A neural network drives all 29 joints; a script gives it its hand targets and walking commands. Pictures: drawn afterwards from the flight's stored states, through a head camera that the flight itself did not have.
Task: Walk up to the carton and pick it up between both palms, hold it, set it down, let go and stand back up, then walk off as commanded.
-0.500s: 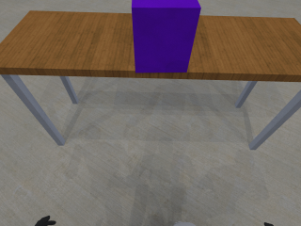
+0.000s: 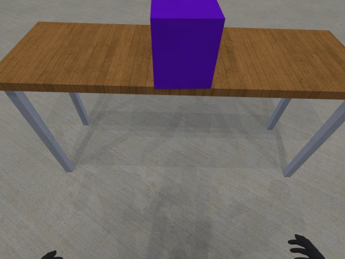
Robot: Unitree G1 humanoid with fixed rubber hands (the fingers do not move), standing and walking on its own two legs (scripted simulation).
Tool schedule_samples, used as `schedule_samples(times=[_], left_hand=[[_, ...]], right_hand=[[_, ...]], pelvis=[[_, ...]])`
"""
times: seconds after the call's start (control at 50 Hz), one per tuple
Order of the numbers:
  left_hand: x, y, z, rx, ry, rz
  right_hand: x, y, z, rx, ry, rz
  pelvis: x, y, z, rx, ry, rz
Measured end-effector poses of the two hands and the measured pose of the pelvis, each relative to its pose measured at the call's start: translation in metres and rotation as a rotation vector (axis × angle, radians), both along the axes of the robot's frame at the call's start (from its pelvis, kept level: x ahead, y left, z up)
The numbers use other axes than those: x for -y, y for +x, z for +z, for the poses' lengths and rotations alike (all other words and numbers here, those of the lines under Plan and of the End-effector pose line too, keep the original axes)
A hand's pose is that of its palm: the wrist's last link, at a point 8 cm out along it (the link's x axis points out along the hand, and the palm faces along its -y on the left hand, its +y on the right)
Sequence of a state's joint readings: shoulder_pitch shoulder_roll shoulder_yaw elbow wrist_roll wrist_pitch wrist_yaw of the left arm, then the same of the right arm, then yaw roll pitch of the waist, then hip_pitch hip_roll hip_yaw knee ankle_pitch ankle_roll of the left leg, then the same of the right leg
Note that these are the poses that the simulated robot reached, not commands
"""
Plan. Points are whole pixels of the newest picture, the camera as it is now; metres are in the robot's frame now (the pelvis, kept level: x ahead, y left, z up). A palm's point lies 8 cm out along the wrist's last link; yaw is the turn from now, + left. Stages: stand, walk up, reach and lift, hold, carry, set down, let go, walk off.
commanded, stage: walk off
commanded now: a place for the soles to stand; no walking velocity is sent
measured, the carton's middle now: (182, 43) +0.78 -0.03 +0.10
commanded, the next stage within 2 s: stand in 0.42 s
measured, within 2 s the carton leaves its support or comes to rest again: neither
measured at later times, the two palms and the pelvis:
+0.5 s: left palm out of the picture +0.09 +0.32 -0.10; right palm out of the picture +0.11 -0.32 -0.08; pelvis +0.00 +0.00 +0.00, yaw +0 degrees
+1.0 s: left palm out of the picture +0.09 +0.32 -0.10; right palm out of the picture +0.12 -0.31 -0.07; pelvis +0.00 +0.01 +0.01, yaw +0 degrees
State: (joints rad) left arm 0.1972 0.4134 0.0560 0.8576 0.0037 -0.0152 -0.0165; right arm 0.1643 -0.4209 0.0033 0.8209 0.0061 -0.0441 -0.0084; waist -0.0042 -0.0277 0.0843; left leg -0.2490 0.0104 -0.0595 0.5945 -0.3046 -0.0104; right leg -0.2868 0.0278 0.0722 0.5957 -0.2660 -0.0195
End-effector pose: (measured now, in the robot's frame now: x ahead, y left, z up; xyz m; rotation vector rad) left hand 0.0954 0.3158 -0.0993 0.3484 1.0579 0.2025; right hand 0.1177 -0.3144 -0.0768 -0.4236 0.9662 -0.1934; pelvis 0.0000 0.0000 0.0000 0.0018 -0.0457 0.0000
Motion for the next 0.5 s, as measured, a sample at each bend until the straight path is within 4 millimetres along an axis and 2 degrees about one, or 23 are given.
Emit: schedule_samples(times=[0.24,0.5], left_hand=[[0.000,-0.011,-0.002,-0.032,0.001,0.014],[0.000,-0.004,-0.001,-0.038,0.001,0.018]], right_hand=[[0.003,-0.010,-0.002,-0.022,0.001,-0.010],[0.003,-0.004,-0.001,-0.025,0.001,-0.011]], pelvis=[[0.002,-0.005,0.002,-0.001,0.001,0.000],[0.002,0.000,0.003,-0.011,0.001,0.000]])
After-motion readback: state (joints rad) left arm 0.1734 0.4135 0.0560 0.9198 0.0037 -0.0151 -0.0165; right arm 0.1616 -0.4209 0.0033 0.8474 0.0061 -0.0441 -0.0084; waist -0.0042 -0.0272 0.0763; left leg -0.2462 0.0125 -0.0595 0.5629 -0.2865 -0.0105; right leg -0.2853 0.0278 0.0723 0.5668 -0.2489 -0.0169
